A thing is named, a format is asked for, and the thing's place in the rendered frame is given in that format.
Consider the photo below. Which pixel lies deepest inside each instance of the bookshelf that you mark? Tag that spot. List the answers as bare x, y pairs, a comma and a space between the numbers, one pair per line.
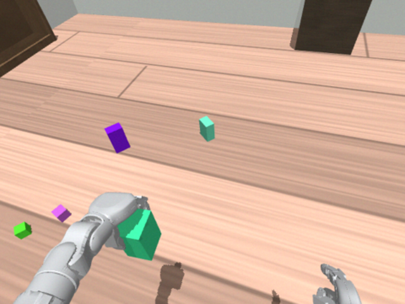
24, 31

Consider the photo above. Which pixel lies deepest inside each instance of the left robot arm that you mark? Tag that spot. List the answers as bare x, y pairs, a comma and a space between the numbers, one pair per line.
67, 263

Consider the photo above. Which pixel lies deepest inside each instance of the right robot hand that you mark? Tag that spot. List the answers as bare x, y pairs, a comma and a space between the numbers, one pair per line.
345, 291

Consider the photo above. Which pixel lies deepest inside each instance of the left robot hand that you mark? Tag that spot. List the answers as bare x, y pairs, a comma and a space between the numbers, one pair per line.
117, 207

